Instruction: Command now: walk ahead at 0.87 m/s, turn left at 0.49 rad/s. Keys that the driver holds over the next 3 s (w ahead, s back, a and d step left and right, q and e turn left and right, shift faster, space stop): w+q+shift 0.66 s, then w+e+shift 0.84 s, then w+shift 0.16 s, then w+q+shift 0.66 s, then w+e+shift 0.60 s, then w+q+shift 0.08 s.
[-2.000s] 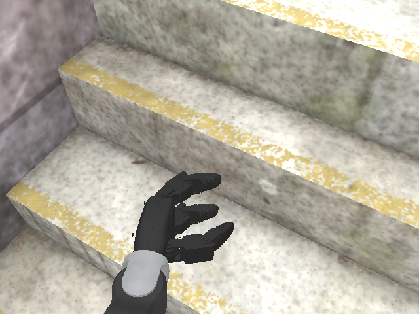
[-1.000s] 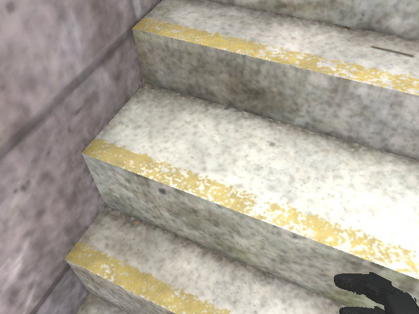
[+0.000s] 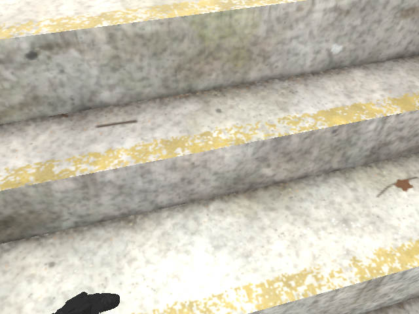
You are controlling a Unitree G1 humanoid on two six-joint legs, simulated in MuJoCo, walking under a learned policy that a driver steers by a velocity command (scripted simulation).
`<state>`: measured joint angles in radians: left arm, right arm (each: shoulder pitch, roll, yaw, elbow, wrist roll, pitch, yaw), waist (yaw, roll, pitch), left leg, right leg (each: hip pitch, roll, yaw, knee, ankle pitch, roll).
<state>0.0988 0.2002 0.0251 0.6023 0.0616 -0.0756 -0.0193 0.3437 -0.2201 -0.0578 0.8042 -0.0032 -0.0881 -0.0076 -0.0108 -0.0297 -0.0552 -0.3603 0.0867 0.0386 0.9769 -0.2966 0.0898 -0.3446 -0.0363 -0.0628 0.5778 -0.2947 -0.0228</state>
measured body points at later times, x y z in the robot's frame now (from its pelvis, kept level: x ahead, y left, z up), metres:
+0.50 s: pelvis +0.07 +0.01 +0.04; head +0.12 +0.01 +0.49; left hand +0.00 +0.27 -0.07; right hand +0.39 -0.06 -0.04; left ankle +0.02 +0.04 -0.66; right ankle +0.03 -0.13 -0.61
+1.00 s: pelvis +0.01 -0.05 +0.00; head +0.03 -0.05 +0.45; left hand +0.24 +0.20 -0.03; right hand +0.12 -0.25 -0.14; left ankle -0.09 +0.05 -0.58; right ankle +0.01 -0.12 -0.73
